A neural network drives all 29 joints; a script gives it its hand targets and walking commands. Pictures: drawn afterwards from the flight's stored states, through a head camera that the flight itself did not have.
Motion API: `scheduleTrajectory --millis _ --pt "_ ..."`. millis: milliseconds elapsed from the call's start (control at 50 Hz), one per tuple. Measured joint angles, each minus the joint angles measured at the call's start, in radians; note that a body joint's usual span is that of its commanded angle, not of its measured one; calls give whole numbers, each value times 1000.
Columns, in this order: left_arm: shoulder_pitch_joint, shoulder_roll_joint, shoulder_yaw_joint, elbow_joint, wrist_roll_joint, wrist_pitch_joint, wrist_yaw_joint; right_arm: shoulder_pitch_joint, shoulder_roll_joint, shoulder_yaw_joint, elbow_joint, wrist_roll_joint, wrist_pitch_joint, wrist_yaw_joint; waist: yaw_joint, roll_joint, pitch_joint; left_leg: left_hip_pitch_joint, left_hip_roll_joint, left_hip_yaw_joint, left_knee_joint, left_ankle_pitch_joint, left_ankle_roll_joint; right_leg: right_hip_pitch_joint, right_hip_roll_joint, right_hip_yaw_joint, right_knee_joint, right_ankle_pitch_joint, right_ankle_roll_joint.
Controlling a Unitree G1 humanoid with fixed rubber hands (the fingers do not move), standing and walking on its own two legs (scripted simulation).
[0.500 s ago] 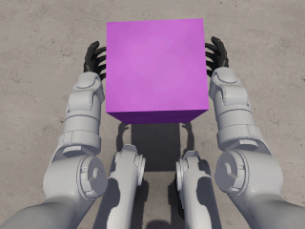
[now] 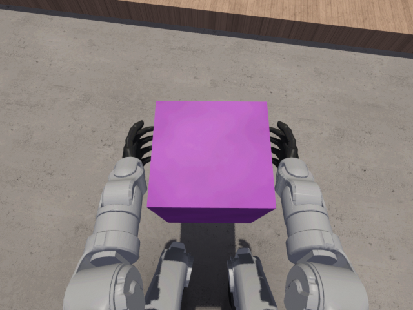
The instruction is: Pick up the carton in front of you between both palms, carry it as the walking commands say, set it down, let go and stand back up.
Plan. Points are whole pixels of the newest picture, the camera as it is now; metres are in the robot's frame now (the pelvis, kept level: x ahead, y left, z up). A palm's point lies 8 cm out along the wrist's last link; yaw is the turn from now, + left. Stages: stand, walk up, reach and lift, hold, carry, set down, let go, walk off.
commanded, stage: reach and lift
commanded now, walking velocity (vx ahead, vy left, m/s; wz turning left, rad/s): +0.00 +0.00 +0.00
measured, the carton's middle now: (210, 171) +0.42 +0.02 -0.11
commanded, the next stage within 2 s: hold in 1.80 s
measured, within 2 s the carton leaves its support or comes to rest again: neither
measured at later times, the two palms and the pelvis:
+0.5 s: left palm (107, 141) +0.37 +0.16 +0.11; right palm (332, 150) +0.38 -0.14 +0.11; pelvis +0.06 +0.00 +0.14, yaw +0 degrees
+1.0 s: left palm (73, 123) +0.35 +0.16 +0.21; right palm (389, 142) +0.35 -0.15 +0.20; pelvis +0.06 +0.00 +0.18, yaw +0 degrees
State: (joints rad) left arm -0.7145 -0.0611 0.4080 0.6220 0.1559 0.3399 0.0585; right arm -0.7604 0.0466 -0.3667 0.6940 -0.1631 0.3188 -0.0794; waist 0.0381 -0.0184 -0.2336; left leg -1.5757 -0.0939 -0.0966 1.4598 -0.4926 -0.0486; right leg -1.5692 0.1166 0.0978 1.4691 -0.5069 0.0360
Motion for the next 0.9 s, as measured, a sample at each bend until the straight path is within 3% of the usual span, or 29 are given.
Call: scheduleTrajectory --millis 480,780,900 --pt "343 -58 -88 -49 23 -32 -22 373 76 59 -89 -15 -28 12 -16 10 43 766 23 -31 -591 127 25 768 -30 31 -595 129 -24" --pt "493 -83 -164 -230 48 171 -32 531 98 118 -282 -36 179 33 -31 14 119 1278 41 -41 -950 241 38 1282 -58 45 -955 243 -31" --pt "455 -89 -144 -225 100 251 -54 497 105 96 -282 -90 259 57 -35 14 159 1377 43 -40 -994 262 40 1379 -63 46 -999 263 -31"
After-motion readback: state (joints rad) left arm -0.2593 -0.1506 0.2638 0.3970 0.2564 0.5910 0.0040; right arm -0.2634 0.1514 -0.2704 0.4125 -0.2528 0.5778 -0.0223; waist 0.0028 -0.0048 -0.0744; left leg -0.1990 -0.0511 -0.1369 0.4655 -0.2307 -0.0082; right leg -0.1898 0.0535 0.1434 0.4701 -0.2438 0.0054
